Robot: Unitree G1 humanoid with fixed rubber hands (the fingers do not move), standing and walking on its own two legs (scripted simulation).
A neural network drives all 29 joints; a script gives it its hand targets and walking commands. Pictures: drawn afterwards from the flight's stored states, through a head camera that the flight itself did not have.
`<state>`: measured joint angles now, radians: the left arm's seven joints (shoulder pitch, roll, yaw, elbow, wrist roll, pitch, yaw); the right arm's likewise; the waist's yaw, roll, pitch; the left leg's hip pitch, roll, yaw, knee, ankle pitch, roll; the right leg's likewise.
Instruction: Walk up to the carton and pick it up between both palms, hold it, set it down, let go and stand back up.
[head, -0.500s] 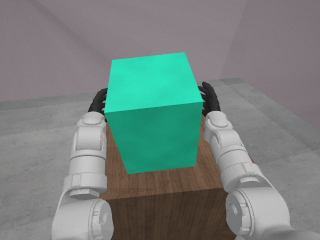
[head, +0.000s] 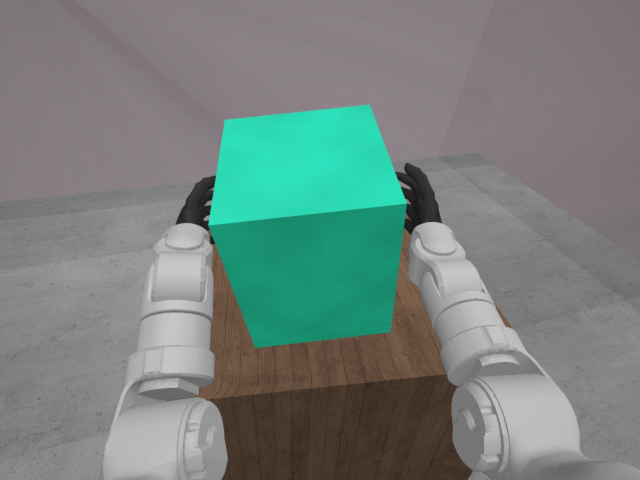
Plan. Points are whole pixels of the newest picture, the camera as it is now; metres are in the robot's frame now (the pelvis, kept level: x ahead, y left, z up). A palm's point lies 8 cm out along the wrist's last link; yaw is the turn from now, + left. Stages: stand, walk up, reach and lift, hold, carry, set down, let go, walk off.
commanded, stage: hold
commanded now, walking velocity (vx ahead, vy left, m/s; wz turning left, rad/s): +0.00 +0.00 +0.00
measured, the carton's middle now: (310, 229) +0.43 +0.01 +0.16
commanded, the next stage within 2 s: none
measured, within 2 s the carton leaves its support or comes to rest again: neither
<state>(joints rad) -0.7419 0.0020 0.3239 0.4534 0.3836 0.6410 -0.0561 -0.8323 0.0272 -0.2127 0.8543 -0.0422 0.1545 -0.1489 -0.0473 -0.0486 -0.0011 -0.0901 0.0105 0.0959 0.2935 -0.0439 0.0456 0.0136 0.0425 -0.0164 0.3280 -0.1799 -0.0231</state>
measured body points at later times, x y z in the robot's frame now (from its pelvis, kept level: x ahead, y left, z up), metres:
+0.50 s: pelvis +0.00 +0.00 +0.00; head -0.07 +0.03 +0.44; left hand +0.39 +0.16 +0.19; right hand +0.39 -0.13 +0.20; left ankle +0.09 +0.09 -0.75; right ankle +0.01 -0.10 -0.75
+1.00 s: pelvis +0.00 +0.00 +0.00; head -0.06 +0.02 +0.44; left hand +0.39 +0.16 +0.19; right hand +0.39 -0.13 +0.20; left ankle +0.09 +0.09 -0.75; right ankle +0.01 -0.10 -0.75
